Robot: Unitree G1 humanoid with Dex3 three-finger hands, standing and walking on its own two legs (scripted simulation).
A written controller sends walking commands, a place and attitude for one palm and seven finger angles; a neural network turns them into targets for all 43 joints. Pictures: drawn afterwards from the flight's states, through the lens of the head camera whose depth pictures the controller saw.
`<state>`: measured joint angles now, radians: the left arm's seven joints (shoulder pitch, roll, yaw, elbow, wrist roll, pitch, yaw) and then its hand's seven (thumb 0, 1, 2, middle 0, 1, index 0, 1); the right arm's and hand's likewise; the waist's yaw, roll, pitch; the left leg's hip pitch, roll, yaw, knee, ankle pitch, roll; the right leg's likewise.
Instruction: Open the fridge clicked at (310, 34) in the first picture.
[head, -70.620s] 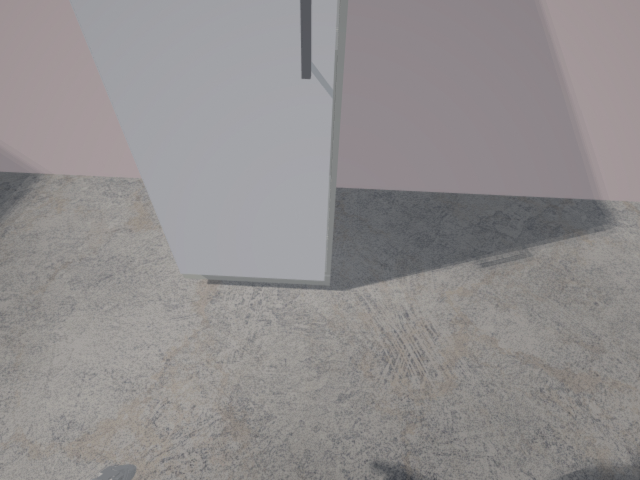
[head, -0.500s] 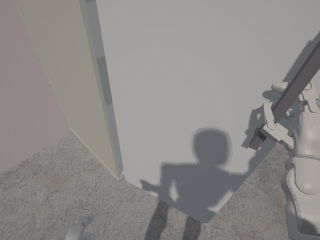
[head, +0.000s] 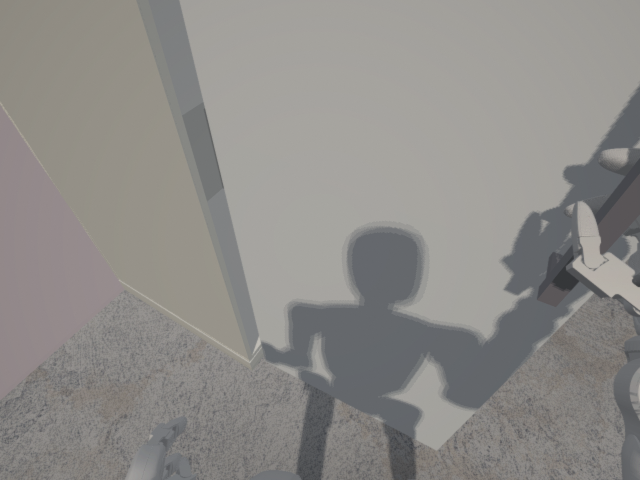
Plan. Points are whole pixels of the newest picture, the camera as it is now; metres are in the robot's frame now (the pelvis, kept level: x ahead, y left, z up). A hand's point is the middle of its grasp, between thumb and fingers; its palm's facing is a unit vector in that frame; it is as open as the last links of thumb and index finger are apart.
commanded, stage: walk backward, drawing the door open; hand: right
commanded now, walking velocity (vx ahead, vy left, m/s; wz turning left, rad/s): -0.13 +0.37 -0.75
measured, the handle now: (632, 178) +0.33 -0.20 +0.28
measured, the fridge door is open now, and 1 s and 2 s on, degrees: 86 108 109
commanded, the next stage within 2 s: stop walking and hold the door back in 1.20 s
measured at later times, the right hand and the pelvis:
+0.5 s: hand (541, 292) +0.24 -0.13 +0.23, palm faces +0.72 +0.64 -0.27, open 6.7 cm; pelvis +0.09 +0.20 +0.01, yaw -27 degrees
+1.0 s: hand (469, 367) +0.17 -0.07 +0.23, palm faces +0.93 +0.22 -0.29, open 6.5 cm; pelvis +0.19 +0.33 +0.03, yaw -49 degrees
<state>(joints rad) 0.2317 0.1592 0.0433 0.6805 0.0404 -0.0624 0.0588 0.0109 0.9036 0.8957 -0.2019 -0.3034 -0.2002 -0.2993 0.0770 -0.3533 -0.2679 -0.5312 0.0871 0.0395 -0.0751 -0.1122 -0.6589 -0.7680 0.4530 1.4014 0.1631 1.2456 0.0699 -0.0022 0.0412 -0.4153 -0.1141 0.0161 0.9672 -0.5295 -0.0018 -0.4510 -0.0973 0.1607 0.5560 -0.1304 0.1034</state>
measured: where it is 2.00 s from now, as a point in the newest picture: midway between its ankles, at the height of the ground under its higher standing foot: (178, 473)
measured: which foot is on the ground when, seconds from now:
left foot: up 0.00-0.02, down 0.04-0.28, up 0.30-0.54, down 0.56-0.80, up 0.82-1.00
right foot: down 0.00-0.02, up 0.04-0.26, down 0.28-0.56, up 0.58-0.78, down 0.80-1.00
